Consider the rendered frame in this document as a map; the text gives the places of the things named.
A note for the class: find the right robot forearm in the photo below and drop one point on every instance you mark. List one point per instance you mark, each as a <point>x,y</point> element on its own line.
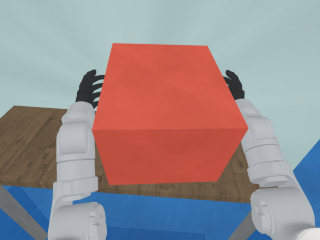
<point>266,164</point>

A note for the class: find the robot right hand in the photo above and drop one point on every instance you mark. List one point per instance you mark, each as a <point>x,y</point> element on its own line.
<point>234,85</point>

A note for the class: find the robot left upper arm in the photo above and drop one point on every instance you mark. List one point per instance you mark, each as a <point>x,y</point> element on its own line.
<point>83,221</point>

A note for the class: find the robot right upper arm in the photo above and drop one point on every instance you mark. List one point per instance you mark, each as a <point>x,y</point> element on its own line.
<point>283,213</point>

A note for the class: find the table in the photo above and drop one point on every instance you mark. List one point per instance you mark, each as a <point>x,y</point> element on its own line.
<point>28,158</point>

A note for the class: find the carton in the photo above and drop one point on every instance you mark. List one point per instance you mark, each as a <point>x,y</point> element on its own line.
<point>165,115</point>

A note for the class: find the robot left hand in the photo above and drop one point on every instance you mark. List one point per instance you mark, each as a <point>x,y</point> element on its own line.
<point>86,88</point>

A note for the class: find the left robot forearm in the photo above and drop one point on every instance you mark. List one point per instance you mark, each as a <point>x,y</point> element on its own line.
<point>75,154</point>

